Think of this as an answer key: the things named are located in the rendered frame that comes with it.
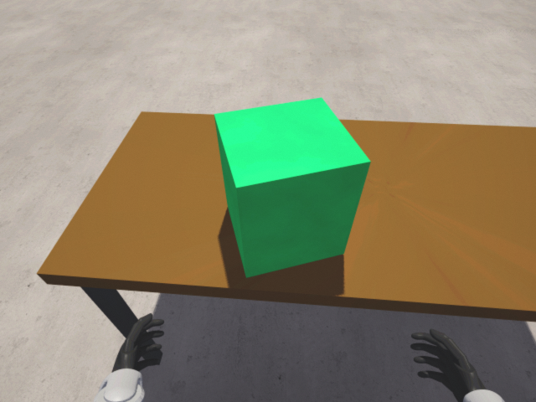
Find left robot forearm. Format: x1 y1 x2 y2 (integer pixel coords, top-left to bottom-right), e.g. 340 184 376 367
94 368 145 402

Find robot left hand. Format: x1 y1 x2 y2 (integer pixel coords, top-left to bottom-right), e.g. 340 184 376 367
112 313 164 372

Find robot right hand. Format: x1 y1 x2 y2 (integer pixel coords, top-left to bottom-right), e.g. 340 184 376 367
410 329 486 402

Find carton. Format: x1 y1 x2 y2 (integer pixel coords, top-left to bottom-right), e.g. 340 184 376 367
214 97 371 278

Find table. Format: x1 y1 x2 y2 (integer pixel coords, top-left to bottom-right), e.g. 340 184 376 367
37 111 536 365

